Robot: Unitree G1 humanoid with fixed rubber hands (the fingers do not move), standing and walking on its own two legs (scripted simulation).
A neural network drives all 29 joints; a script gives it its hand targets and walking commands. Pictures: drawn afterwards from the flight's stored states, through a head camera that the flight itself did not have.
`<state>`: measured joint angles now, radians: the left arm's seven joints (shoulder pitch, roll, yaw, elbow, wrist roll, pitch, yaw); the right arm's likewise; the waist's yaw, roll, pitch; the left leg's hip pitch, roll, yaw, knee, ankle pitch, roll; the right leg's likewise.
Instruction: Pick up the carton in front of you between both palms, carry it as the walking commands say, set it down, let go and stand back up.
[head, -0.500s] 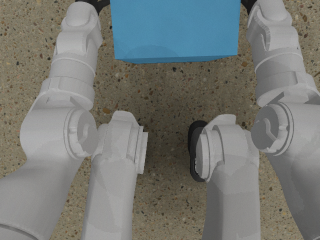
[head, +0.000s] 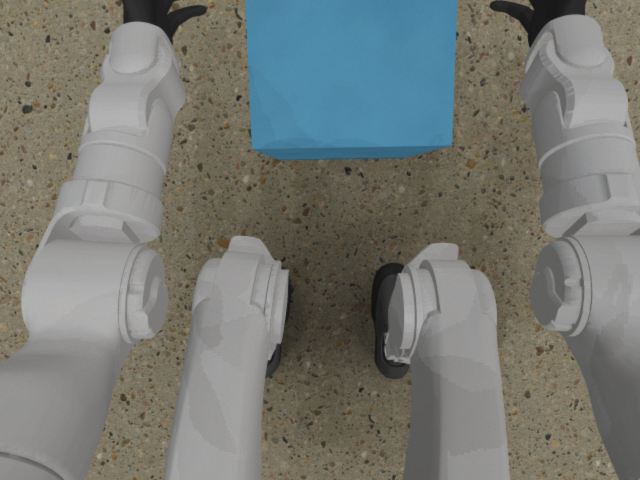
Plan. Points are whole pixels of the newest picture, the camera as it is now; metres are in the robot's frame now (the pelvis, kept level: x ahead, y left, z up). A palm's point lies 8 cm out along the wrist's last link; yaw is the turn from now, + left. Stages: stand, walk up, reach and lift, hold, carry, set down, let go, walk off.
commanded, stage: set down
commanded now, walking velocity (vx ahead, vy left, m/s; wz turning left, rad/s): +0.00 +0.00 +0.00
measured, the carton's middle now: (345, 77) +0.53 -0.01 -0.27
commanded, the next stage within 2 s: let go in 0.78 s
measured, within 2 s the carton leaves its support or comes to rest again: neither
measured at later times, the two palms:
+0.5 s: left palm out of the picture +0.54 +0.19 +0.03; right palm out of the picture +0.55 -0.21 +0.03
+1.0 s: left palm out of the picture +0.50 +0.19 +0.15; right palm out of the picture +0.51 -0.22 +0.15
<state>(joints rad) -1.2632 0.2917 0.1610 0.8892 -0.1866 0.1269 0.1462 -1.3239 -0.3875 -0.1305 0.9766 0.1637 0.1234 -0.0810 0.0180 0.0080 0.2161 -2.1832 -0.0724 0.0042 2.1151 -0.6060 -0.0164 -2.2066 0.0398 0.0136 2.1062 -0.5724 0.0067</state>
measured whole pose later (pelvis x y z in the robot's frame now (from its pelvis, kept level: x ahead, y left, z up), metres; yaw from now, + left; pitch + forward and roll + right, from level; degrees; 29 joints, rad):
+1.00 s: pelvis +0.05 +0.00 +0.27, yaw -1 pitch +43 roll +1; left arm -0.83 0.20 0.28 0.73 0.07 0.13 0.00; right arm -0.88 -0.24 -0.27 0.78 -0.09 0.14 0.01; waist 0.01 0.00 -0.08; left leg -1.46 -0.05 -0.04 1.04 -0.34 -0.01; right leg -1.48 0.05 0.04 1.04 -0.31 0.00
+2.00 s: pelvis +0.12 +0.00 +0.38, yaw -1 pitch -6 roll +0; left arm 0.21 0.20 0.04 0.42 0.02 0.15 -0.08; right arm 0.21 -0.21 -0.05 0.42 -0.01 0.15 0.08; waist 0.00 0.00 0.12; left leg -0.06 -0.03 -0.06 0.45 -0.29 0.01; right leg -0.08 0.03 0.04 0.44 -0.27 -0.01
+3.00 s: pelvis +0.17 +0.00 +0.36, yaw -7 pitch +2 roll +0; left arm 0.35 0.24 -0.01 0.89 0.01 0.00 0.04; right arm 0.38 -0.25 0.01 0.87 -0.02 0.01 -0.04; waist -0.01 0.00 -0.05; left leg -0.17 0.01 0.06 0.55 -0.41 0.01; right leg -0.24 0.06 0.12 0.60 -0.39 -0.01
